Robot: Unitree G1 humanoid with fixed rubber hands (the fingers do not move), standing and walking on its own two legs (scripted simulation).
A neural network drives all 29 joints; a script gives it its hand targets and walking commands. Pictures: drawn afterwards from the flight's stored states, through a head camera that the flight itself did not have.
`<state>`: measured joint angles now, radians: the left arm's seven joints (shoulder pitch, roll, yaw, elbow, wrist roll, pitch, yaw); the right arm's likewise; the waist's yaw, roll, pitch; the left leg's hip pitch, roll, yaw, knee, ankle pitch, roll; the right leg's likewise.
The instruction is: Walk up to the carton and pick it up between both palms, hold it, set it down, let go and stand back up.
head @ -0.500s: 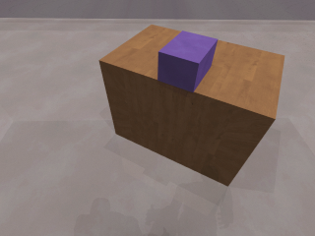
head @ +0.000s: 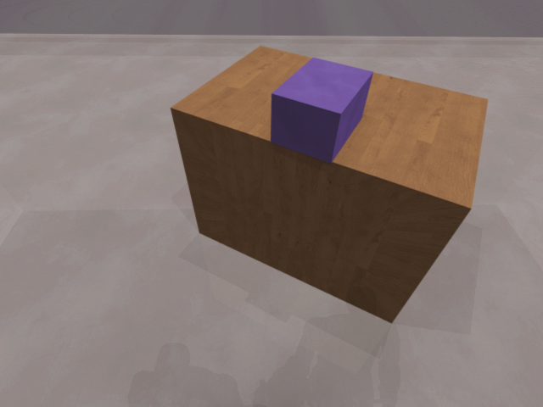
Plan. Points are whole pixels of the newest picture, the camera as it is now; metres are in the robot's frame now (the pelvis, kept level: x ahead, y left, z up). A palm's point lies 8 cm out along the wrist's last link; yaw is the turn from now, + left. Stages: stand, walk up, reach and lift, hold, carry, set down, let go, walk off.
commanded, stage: stand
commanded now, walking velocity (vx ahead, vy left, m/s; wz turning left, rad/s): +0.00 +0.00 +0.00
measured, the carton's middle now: (321, 107) +0.93 -0.11 -0.03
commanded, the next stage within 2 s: none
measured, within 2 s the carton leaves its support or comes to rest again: neither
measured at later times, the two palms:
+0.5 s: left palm out of the picture -0.03 +0.19 -0.15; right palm out of the picture -0.03 -0.20 -0.15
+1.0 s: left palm out of the picture -0.03 +0.19 -0.15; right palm out of the picture -0.04 -0.21 -0.15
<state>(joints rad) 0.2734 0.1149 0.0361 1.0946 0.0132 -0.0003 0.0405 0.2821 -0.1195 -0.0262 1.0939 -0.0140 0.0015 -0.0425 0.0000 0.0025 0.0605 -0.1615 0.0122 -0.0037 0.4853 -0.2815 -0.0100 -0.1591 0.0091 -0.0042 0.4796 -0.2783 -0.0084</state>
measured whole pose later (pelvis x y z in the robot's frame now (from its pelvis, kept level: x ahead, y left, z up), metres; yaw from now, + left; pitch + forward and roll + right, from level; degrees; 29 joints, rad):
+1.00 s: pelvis -0.01 -0.01 +0.00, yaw +0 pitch -2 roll +0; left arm 0.30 0.11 0.01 1.14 0.01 -0.01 0.04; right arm 0.33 -0.09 0.00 1.15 -0.01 0.00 -0.04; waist 0.00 0.00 0.05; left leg -0.17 0.03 -0.01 0.47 -0.26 -0.03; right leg -0.17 0.02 -0.01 0.46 -0.25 -0.02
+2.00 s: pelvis +0.00 -0.02 +0.00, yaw +0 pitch -2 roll +0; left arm 0.30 0.09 0.01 1.15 0.01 -0.02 0.04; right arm 0.31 -0.09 0.00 1.17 -0.01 0.00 -0.05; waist 0.00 0.01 0.05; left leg -0.15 0.04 -0.01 0.45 -0.26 -0.04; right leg -0.14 0.03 -0.01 0.44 -0.26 -0.03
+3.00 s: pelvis +0.01 -0.03 +0.00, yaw +0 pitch -2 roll +0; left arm 0.31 0.09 0.01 1.14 0.01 -0.03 0.04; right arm 0.31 -0.09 -0.01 1.18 -0.01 0.00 -0.05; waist 0.00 0.01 0.06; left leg -0.13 0.06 -0.02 0.43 -0.26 -0.06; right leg -0.13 0.05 -0.02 0.42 -0.26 -0.05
